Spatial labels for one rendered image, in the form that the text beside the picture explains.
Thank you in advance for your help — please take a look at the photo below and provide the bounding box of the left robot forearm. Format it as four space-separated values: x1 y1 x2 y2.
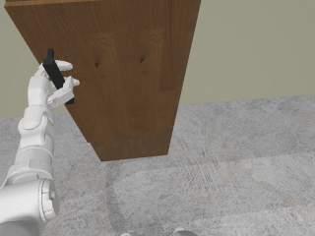
0 105 54 190

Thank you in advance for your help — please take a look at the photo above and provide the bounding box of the robot right shin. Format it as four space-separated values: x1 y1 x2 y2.
172 227 184 235

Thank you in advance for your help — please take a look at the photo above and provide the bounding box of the handle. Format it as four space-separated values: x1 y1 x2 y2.
42 48 75 105

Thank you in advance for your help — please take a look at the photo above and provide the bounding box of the robot left hand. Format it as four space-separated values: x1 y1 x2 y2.
28 60 80 113

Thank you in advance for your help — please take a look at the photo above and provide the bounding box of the robot left upper arm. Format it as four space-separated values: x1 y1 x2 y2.
0 178 60 236

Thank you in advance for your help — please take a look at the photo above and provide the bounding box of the cupboard door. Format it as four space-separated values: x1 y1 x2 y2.
4 0 195 143

